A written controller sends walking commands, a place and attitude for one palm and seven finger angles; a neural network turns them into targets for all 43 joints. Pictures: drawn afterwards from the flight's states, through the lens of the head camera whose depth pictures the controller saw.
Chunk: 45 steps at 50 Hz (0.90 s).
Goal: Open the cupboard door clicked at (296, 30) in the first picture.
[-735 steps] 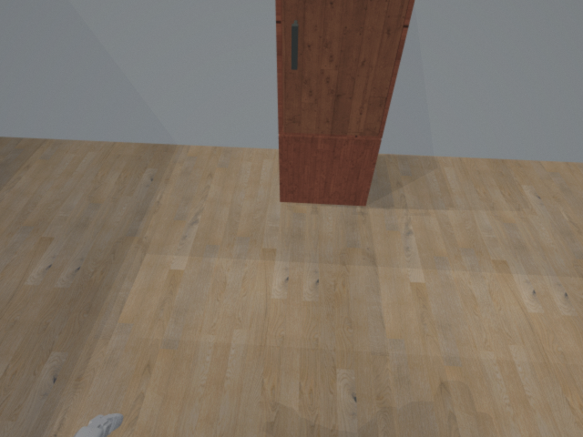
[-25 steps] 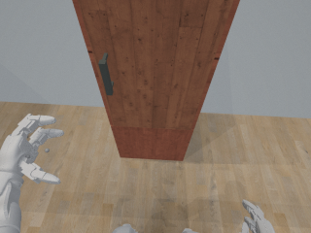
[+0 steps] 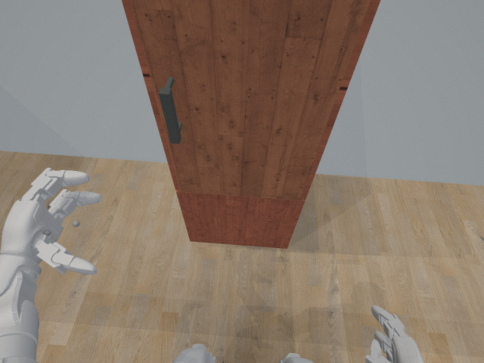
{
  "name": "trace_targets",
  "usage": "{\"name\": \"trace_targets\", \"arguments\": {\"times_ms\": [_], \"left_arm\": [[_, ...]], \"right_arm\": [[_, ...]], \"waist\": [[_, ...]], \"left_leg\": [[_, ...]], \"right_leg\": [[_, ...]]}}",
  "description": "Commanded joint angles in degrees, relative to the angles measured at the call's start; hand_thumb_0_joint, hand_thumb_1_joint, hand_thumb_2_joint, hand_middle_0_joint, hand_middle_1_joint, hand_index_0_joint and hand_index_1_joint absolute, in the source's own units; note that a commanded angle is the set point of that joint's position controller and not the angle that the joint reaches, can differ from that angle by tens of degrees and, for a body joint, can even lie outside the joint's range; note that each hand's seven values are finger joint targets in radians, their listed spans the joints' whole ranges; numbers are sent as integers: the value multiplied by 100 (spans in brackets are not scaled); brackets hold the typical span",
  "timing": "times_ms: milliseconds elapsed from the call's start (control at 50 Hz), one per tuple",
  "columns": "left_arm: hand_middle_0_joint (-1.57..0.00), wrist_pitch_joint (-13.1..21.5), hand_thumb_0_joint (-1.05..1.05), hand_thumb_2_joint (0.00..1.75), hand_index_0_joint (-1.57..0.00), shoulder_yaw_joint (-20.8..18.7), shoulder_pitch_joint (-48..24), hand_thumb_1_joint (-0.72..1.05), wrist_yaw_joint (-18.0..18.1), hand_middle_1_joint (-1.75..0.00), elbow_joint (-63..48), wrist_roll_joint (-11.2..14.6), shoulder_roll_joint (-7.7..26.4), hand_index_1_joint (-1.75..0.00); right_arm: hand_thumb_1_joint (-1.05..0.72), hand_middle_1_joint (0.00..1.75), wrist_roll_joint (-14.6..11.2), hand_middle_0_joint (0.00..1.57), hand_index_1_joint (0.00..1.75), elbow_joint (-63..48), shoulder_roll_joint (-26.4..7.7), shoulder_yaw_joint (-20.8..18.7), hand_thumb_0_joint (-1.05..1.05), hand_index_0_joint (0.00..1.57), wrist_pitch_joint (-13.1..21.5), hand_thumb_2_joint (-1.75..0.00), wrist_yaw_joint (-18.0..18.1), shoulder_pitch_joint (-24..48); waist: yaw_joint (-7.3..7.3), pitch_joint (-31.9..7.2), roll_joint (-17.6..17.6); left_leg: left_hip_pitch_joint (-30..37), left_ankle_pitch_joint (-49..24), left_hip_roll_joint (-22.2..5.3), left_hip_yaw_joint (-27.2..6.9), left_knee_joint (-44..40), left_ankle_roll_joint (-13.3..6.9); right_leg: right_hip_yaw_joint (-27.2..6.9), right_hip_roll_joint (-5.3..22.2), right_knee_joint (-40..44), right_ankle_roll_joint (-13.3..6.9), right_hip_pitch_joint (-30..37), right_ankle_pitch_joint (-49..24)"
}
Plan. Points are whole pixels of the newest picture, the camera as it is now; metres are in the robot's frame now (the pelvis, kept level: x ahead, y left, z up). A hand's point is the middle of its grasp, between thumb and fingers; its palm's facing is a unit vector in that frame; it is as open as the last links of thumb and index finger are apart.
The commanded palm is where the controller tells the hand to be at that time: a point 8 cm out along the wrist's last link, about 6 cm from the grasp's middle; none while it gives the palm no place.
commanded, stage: move the hooked fingers beside the handle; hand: left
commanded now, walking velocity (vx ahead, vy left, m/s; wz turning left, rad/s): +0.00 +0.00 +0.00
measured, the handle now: (173, 111) +0.58 +0.18 +0.05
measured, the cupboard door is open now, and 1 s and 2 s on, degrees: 0 0 0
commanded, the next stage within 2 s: none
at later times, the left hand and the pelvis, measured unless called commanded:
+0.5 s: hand (97, 183) +0.38 +0.27 +0.06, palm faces -0.03 -1.00 +0.00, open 14.0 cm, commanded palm +0.36 +0.32 +0.06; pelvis +0.00 +0.02 -0.01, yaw -1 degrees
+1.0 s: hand (124, 149) +0.46 +0.25 +0.06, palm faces -0.04 -1.00 -0.02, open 14.0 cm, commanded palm +0.45 +0.30 +0.06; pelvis +0.00 +0.01 -0.02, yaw -2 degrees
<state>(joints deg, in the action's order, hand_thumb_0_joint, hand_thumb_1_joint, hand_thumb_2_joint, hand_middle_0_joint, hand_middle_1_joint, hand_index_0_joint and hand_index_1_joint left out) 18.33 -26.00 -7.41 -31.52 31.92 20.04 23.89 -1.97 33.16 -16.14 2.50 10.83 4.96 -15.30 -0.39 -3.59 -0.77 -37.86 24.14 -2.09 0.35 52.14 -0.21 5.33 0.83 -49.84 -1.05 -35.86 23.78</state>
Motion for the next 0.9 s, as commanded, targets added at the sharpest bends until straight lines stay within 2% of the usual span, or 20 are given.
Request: {"name": "trace_targets", "arguments": {"times_ms": [0,60,100,140,160,200,220,300,340,400,460,500,520,540,620,640,680,800,840,880], "left_arm": [[-30,338,0,30,-30,-377,-1985,-50,-57,-120,-933,80,1664,-120],[-30,294,0,30,-30,-327,-2062,-50,-65,-120,-754,-8,1693,-120],[-30,251,0,30,-30,-507,-2019,-50,-73,-120,-548,-1,1871,-120],[-30,238,0,30,-30,-504,-2144,-50,-36,-120,-487,-29,1889,-120],[-30,219,0,30,-30,-429,-2207,-50,-11,-120,-430,-24,1782,-120],[-30,240,0,30,-30,-542,-2475,-50,37,-120,-293,-74,1991,-120],[-30,258,0,30,-30,-411,-2571,-50,63,-120,-312,-82,1832,-120],[-30,355,0,30,-30,-474,-2667,-50,139,-120,-293,-184,1970,-120],[-30,372,0,30,-30,-281,-3119,-50,169,-120,-172,-241,1842,-120],[-30,383,0,30,-30,-411,-3264,-50,202,-120,-14,-270,2009,-120],[-30,379,0,30,-30,-328,-3438,-50,245,-120,204,-337,1944,-120],[-30,415,0,30,-30,-457,-3583,-50,267,-120,207,-389,2161,-120],[-30,418,0,30,-30,-287,-3674,-50,286,-120,198,-421,1984,-120],[-30,419,0,30,-30,-296,-3713,-50,324,-120,285,-428,1970,-120],[-30,434,0,30,-30,-295,-4078,-50,391,-120,704,-490,2026,-120],[-30,443,0,30,-30,-456,-4075,-50,414,-120,841,-523,2214,-120],[-30,473,0,30,-30,-334,-4435,-50,411,-120,1005,-566,2176,-120],[-30,639,0,30,-30,-123,-5384,-50,460,-120,1498,-810,2252,-120],[-30,692,0,30,-30,-304,-5533,-50,505,-120,1615,-857,2485,-120],[-30,699,0,30,-30,-259,-5690,-50,509,-120,1746,-862,2483,-120]], "right_arm": [[-90,30,-32,20,30,-634,-856,-345,0,20,286,-90,124,-80],[-90,30,-28,20,30,-624,-882,-362,0,20,258,-90,118,-162],[-90,30,-14,20,30,-627,-903,-366,0,20,210,-90,90,-221],[-90,30,-26,20,30,-644,-901,-373,0,20,169,-90,66,-228],[-90,30,-23,20,30,-668,-895,-371,0,20,151,-90,51,-233],[-90,30,-18,20,30,-641,-928,-380,0,20,97,-90,44,-307],[-90,30,-12,20,30,-653,-906,-380,0,20,79,-90,28,-322],[-90,30,9,20,30,-653,-930,-409,0,20,-7,-90,-8,-464],[-90,30,1,20,30,-577,-933,-408,0,20,-48,-90,-12,-504],[-90,30,24,20,30,-539,-976,-426,0,20,-113,-90,-17,-613],[-90,30,25,20,30,-493,-971,-426,0,20,-182,-90,-33,-667],[-90,30,33,20,30,-483,-989,-439,0,20,-233,-90,-46,-728],[-90,30,31,20,30,-493,-965,-425,0,20,-255,-90,-57,-720],[-90,30,40,20,30,-481,-963,-434,0,20,-274,-90,-72,-735],[-90,30,48,20,30,-415,-991,-429,0,20,-392,-90,-87,-822],[-90,30,59,20,30,-398,-1016,-443,0,20,-420,-90,-86,-861],[-90,30,49,20,30,-382,-1013,-415,0,20,-472,-90,-88,-878],[-90,30,80,20,30,-241,-1031,-403,0,20,-612,-90,-101,-1032],[-90,30,104,20,30,-189,-1071,-427,0,20,-653,-90,-101,-1117],[-90,30,108,20,30,-173,-1073,-404,0,20,-706,-90,-100,-1174]], "waist": [[-185,-1517,-500],[-176,-1715,-412],[-120,-1778,-314],[-104,-1778,-454],[-129,-1743,-403],[-155,-1758,-322],[-177,-1842,-401],[-168,-2038,-456],[-292,-1939,-519],[-271,-2095,-467],[-296,-2080,-532],[-272,-2246,-592],[-299,-2255,-753],[-301,-2216,-674],[-420,-2090,-393],[-375,-2116,-380],[-451,-2011,-538],[-635,-2170,-674],[-603,-2421,-589],[-650,-2486,-653]], "left_leg": [[727,-1149,212,-107,-684,-105],[759,-1342,207,-141,-679,-111],[698,-1501,199,-140,-637,-103],[687,-1497,196,-140,-668,-87],[668,-1417,202,-139,-676,-86],[609,-1434,180,-151,-647,-92],[664,-1429,191,-132,-642,-98],[773,-1704,162,-153,-609,-93],[800,-1585,138,-196,-614,-82],[863,-1720,120,-238,-590,-71],[849,-1747,114,-241,-580,-59],[918,-1926,99,-256,-539,-54],[1029,-2007,100,-276,-548,-35],[1012,-1956,90,-276,-543,-32],[764,-1758,82,-249,-496,-71],[687,-1705,81,-257,-489,-68],[660,-1634,85,-252,-447,-79],[771,-1518,44,-339,-328,-80],[790,-1565,39,-381,-270,-79],[783,-1759,38,-377,-197,-85]], "right_leg": [[-485,-156,702,-32,606,-1114],[-421,-155,622,-30,624,-1325],[-407,-181,562,-41,694,-1493],[-376,-175,542,-48,639,-1462],[-361,-176,550,-34,563,-1378],[-376,-198,523,-38,550,-1392],[-380,-196,517,-25,521,-1396],[-343,-225,429,-44,492,-1564],[-308,-232,431,-38,253,-1411],[-289,-245,394,-55,255,-1450],[-274,-235,380,-52,173,-1448],[-280,-248,329,-62,196,-1551],[-263,-245,325,-66,85,-1526],[-250,-249,335,-60,65,-1498],[-269,-266,337,-33,9,-1458],[-273,-258,322,-40,33,-1416],[-285,-272,294,-67,-121,-1353],[-284,-284,217,-49,-547,-1106],[-289,-277,179,-50,-502,-1122],[-287,-291,114,-60,-535,-1270]]}}
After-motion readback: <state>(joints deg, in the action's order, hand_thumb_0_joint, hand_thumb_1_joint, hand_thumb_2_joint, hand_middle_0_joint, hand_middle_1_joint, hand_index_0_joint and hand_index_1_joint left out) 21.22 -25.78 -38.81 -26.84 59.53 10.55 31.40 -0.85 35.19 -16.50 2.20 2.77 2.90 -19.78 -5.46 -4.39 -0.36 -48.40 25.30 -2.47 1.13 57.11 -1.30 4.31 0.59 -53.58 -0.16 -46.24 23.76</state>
